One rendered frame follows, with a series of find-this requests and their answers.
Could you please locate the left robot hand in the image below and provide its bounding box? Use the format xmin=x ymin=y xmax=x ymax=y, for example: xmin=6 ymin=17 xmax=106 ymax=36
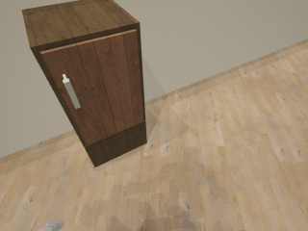
xmin=39 ymin=219 xmax=64 ymax=231

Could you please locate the handle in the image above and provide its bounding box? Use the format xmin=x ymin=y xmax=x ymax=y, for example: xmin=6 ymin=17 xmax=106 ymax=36
xmin=63 ymin=74 xmax=81 ymax=109

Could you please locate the cupboard door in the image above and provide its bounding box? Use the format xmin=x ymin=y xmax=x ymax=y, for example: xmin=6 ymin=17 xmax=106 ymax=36
xmin=39 ymin=29 xmax=144 ymax=145

